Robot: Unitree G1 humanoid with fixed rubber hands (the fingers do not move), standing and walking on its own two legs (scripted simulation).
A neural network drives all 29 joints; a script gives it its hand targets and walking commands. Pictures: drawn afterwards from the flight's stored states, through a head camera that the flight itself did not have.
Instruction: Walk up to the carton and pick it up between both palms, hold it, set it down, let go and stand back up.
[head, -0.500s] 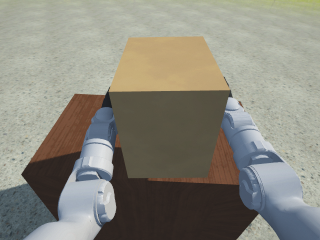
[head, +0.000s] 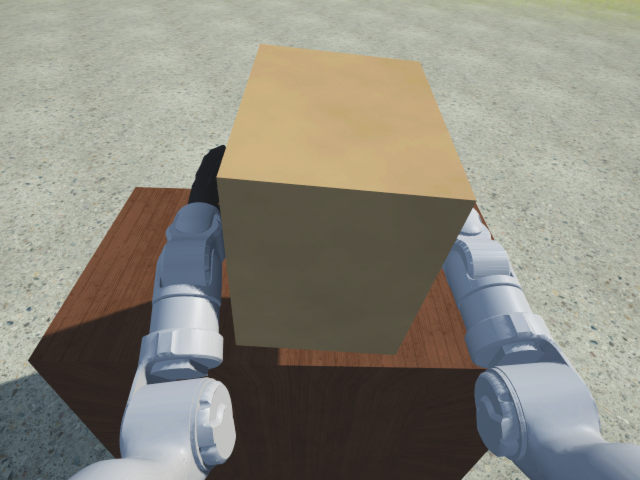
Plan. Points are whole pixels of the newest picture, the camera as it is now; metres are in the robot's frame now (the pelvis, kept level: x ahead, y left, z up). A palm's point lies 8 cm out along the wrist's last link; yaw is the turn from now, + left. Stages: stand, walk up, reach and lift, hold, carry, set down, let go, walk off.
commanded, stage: reach and lift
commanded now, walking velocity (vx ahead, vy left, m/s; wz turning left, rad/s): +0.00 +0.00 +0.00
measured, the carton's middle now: (328, 201) +0.40 +0.02 +0.17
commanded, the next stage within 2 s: hold in 0.50 s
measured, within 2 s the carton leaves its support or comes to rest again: neither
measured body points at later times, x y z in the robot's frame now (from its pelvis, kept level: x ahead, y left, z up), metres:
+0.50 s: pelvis +0.00 +0.00 +0.00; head -0.05 +0.02 +0.45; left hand +0.39 +0.17 +0.18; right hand +0.40 -0.14 +0.19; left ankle +0.04 +0.16 -0.74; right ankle +0.00 -0.14 -0.74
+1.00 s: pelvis -0.01 +0.00 +0.00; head -0.07 +0.03 +0.44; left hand +0.37 +0.18 +0.21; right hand +0.39 -0.13 +0.21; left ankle +0.04 +0.16 -0.74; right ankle +0.00 -0.14 -0.74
